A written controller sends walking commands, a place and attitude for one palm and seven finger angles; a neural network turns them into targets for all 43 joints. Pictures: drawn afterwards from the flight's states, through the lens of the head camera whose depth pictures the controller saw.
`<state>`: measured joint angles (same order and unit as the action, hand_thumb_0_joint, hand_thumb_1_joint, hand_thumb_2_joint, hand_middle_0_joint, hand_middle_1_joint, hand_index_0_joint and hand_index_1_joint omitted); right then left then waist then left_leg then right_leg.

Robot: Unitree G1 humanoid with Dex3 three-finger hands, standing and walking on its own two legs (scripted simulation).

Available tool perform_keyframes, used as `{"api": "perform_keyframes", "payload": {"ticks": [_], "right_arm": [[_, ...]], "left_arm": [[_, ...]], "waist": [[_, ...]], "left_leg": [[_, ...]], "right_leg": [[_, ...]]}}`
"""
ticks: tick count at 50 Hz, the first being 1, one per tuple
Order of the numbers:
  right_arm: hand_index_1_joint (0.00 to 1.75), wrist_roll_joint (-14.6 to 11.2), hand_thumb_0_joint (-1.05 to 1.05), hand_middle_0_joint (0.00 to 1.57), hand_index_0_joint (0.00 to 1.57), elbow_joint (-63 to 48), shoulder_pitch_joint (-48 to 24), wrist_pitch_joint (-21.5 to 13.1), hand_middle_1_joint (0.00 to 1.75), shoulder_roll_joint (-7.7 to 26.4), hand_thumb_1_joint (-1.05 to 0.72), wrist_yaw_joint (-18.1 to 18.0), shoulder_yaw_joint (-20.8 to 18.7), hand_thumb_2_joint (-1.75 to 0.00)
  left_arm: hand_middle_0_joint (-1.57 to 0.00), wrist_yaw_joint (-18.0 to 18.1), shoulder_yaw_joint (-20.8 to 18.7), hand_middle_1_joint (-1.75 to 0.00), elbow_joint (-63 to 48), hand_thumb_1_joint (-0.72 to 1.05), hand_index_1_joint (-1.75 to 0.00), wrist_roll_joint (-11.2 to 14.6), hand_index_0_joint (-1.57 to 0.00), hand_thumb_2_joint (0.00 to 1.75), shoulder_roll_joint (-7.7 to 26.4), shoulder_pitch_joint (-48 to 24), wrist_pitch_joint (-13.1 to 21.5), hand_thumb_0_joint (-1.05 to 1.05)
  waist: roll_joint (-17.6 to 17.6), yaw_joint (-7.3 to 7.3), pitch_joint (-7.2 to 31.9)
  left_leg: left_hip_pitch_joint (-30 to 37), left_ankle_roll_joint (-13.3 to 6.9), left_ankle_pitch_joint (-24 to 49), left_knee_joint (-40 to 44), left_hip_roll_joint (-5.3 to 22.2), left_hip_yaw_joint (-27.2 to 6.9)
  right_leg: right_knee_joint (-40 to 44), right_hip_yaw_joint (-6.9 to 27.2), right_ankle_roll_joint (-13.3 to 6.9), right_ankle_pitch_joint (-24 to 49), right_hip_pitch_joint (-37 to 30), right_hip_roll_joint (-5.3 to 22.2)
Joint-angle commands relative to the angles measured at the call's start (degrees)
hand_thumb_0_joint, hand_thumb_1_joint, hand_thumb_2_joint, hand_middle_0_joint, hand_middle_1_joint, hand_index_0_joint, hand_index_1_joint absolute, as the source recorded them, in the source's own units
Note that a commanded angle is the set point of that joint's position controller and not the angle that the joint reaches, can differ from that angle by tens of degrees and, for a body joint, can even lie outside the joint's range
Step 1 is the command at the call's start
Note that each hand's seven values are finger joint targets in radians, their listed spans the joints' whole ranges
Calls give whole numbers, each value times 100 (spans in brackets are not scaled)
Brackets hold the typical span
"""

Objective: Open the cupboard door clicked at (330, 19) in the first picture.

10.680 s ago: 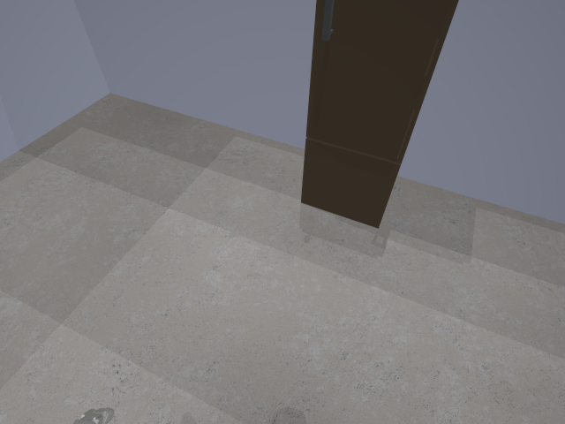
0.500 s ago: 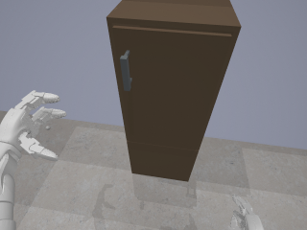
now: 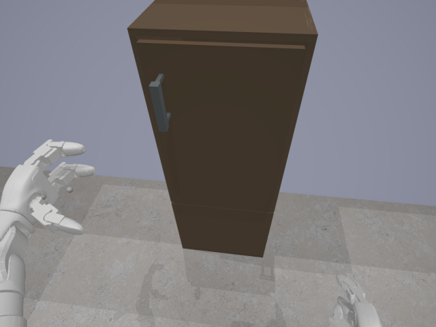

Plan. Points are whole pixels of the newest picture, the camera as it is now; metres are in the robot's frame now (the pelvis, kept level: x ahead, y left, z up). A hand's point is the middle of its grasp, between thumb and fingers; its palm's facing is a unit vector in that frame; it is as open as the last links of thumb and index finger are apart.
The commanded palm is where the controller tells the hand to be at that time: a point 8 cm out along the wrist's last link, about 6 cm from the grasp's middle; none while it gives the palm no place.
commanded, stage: move the hooked fingers beside the handle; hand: left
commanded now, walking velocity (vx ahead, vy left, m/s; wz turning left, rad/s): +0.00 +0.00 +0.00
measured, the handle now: (162, 103) +0.57 +0.18 +0.12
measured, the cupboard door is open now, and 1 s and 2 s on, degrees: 0 0 0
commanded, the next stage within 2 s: none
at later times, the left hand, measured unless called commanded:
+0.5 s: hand (92, 162) +0.36 +0.26 +0.13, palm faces -0.03 -1.00 -0.01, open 14.0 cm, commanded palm +0.33 +0.31 +0.14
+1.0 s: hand (111, 140) +0.42 +0.25 +0.14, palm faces -0.05 -1.00 +0.01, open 14.0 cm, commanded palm +0.40 +0.30 +0.13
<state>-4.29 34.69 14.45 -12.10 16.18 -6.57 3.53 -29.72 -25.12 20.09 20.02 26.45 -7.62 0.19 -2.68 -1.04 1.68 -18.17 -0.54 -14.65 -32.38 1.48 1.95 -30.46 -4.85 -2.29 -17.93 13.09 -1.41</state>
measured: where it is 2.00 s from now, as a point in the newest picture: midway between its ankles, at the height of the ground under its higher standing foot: outside the picture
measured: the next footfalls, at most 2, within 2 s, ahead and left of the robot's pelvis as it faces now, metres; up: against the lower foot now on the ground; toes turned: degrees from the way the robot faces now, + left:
none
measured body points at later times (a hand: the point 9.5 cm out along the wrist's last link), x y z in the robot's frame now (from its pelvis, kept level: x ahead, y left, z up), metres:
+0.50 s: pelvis +0.00 +0.01 +0.00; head +0.01 +0.00 +0.45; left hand +0.35 +0.32 +0.14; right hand +0.14 -0.25 -0.09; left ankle +0.03 +0.11 -0.73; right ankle -0.02 -0.09 -0.73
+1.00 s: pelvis +0.01 +0.03 +0.00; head +0.04 +0.03 +0.45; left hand +0.41 +0.30 +0.14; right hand +0.11 -0.24 -0.10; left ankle +0.03 +0.11 -0.73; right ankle -0.02 -0.09 -0.73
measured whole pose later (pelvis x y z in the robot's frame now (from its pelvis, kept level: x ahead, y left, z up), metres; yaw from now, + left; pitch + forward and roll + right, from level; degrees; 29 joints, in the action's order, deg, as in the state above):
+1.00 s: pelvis +0.01 +0.03 +0.00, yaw -1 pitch +6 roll -1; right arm -3.3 36.3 18.4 -6.0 16.1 -4.7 2.9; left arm -22.8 -20.1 43.9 13.3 26.5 -33.4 5.0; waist -1.2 2.7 3.0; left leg -24.5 -2.4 -16.1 -35.0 0.4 3.4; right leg -32.8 -3.3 -0.5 -18.6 19.6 -0.1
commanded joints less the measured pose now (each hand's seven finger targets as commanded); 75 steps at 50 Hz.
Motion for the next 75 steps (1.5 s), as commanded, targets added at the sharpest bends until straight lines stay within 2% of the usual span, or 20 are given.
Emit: {"api": "perform_keyframes", "payload": {"ticks": [1, 5, 7, 10, 11, 21, 23, 25, 26, 29, 31, 36, 38, 42, 47, 55, 60, 62, 69, 75], "right_arm": [[30, -15, 0, 20, 20, -917, -508, -322, 30, 689, -90, -43, -285, -90], [30, -38, 0, 20, 20, -893, -521, -320, 30, 674, -90, -51, -290, -90], [30, -45, 0, 20, 20, -825, -488, -287, 30, 705, -90, -83, -295, -90], [30, -50, 0, 20, 20, -788, -455, -276, 30, 698, -90, -128, -283, -90], [30, -51, 0, 20, 20, -761, -442, -253, 30, 708, -90, -138, -277, -90], [30, -24, 0, 20, 20, -713, -229, -93, 30, 779, -90, -84, -289, -90], [30, -12, 0, 20, 20, -783, -206, -97, 30, 761, -90, -54, -303, -90], [30, -10, 0, 20, 20, -731, -102, -56, 30, 789, -90, -42, -321, -90], [30, -6, 0, 20, 20, -681, -40, -10, 30, 828, -90, -37, -324, -90], [30, -7, 0, 20, 20, -739, -29, 32, 30, 818, -90, 4, -342, -90], [30, 17, 0, 20, 20, -710, 45, 69, 30, 845, -90, 16, -355, -90], [30, 31, 0, 20, 20, -612, 200, 161, 30, 871, -90, 26, -385, -90], [30, 46, 0, 20, 20, -615, 216, 170, 30, 864, -90, 51, -388, -90], [30, 63, 0, 20, 20, -522, 338, 258, 30, 901, -90, 70, -410, -90], [30, 90, 0, 20, 20, -520, 447, 362, 30, 922, -90, 126, -441, -90], [30, 88, 0, 20, 20, -405, 577, 527, 30, 927, -90, 175, -447, -90], [30, 104, 0, 20, 20, -264, 747, 643, 30, 989, -90, 154, -442, -90], [30, 128, 0, 20, 20, -243, 785, 662, 30, 987, -90, 166, -436, -90], [30, 130, 0, 20, 20, -61, 1074, 779, 30, 1080, -90, 140, -439, -90], [30, 165, 0, 20, 20, -3, 1372, 875, 30, 1134, -90, 141, -456, -90]], "left_arm": [[-30, -12, -582, -120, -1200, -50, -120, 197, -30, 30, 1679, -1530, 391, 0], [-30, 7, -467, -120, -1184, -50, -120, 151, -30, 30, 1602, -1804, 436, 0], [-30, 61, -466, -120, -1003, -50, -120, 118, -30, 30, 1727, -2275, 430, 0], [-30, 123, -255, -120, -764, -50, -120, 4, -30, 30, 1606, -2613, 450, 0], [-30, 141, -177, -120, -707, -50, -120, -2, -30, 30, 1602, -2808, 458, 0], [-30, 221, -253, -120, 226, -50, -120, -179, -30, 30, 1877, -3485, 565, 0], [-30, 252, -108, -120, 23, -50, -120, -226, -30, 30, 1707, -3528, 652, 0], [-30, 286, -116, -120, 289, -50, -120, -229, -30, 30, 1689, -3527, 636, 0], [-30, 304, -243, -120, 552, -50, -120, -208, -30, 30, 1834, -3471, 622, 0], [-30, 334, -23, -120, 412, -50, -120, -293, -30, 30, 1617, -3691, 632, 0], [-30, 418, -125, -120, 378, -50, -120, -318, -30, 30, 1767, -3850, 676, 0], [-30, 530, -19, -120, 564, -50, -120, -382, -30, 30, 1686, -4317, 741, 0], [-30, 556, 133, -120, 535, -50, -120, -425, -30, 30, 1500, -4409, 777, 0], [-30, 639, 82, -120, 877, -50, -120, -470, -30, 30, 1611, -4686, 795, 0], [-30, 700, 63, -120, 1026, -50, -120, -570, -30, 30, 1665, -4911, 913, 0], [-30, 766, 448, -120, 1642, -50, -120, -668, -30, 30, 1322, -5547, 1071, 0], [-30, 856, 267, -120, 2415, -50, -120, -769, -30, 30, 1680, -6104, 1191, 0], [-30, 894, 212, -120, 2450, -50, -120, -834, -30, 30, 1831, -6459, 1367, 0], [-30, 779, 145, -120, 3448, -50, -120, -956, -30, 30, 2248, -7069, 1586, 0], [-30, 688, 50, -120, 3738, -50, -120, -1063, -30, 30, 2607, -7493, 1668, 0]], "waist": [[141, -14, 1059], [-155, 39, 1058], [100, 119, 959], [-190, 161, 975], [-20, 189, 981], [-50, 145, 1323], [-330, 124, 1624], [-152, 171, 1501], [251, 173, 1373], [-334, 160, 1499], [-69, 164, 1611], [-25, 295, 1583], [-387, 276, 1753], [-33, 357, 1704], [-196, 323, 2044], [-285, 506, 1779], [90, 605, 1684], [-205, 609, 1829], [65, 859, 1820], [-218, 946, 2218]], "left_leg": [[794, -204, 981, 161, -193, -236], [860, -194, 948, 194, -209, -222], [749, -202, 796, 176, -199, -252], [838, -195, 624, 223, -204, -269], [806, -203, 611, 190, -192, -262], [700, -195, 793, 164, -191, -300], [946, -187, 1000, 167, -186, -329], [910, -192, 1010, 159, -163, -329], [733, -204, 976, 151, -153, -332], [892, -173, 1078, 180, -156, -344], [923, -178, 1206, 162, -140, -394], [1018, -165, 1300, 143, -95, -440], [1204, -125, 1418, 148, -85, -469], [1093, -134, 1457, 107, -51, -482], [1238, -98, 1859, 8, -39, -511], [1147, -87, 1604, -41, -19, -538], [700, -154, 1125, -77, -53, -477], [707, -158, 1068, -132, -79, -452], [153, -224, 749, -317, -81, -391], [75, -233, 925, -485, -76, -393]], "right_leg": [[508, 562, 286, 1707, 123, 116], [463, 471, 243, 1647, 269, 98], [507, 531, 263, 1449, 358, 101], [529, 465, 202, 1127, 520, 92], [543, 520, 220, 1093, 482, 99], [379, 450, 139, 1290, 383, 93], [289, 372, 97, 1473, 381, 63], [292, 335, 102, 1498, 512, 39], [309, 344, 119, 1491, 472, 25], [229, 303, 76, 1490, 590, 33], [210, 281, 63, 1541, 520, 0], [198, 246, 62, 1514, 716, -23], [152, 241, 44, 1523, 796, -13], [146, 231, 65, 1565, 848, -26], [36, 237, 47, 1773, 823, -19], [27, 225, 47, 1497, 1209, -31], [9, 280, 80, 1333, 1222, -23], [-25, 328, 82, 1309, 1227, -17], [-78, 443, 157, 1257, 1325, -19], [-197, 477, 179, 1419, 1379, -35]]}}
